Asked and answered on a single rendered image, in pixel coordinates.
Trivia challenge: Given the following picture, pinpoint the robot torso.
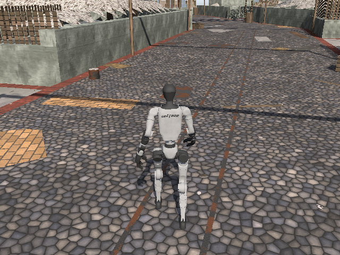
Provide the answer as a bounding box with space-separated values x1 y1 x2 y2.
158 105 182 159

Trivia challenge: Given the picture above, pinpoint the robot right thigh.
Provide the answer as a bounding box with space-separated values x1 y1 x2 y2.
177 149 189 193

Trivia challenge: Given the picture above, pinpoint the left robot forearm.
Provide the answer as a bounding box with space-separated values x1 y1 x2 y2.
137 129 149 156

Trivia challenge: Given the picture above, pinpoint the robot left upper arm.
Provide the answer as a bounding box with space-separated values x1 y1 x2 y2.
144 107 159 138

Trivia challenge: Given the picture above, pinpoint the right robot hand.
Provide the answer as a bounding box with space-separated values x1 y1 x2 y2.
183 137 196 147

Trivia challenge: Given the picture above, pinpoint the left robot hand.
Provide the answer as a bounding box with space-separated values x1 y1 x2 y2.
135 154 147 169

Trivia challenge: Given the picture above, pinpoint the right robot forearm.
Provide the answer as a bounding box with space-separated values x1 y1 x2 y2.
189 127 196 141

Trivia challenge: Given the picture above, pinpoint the robot right upper arm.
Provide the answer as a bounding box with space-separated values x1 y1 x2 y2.
180 106 194 134

